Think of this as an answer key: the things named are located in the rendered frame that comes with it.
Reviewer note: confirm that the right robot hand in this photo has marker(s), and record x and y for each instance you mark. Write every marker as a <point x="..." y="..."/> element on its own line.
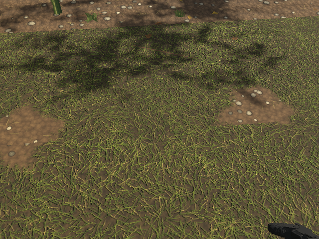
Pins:
<point x="291" y="231"/>

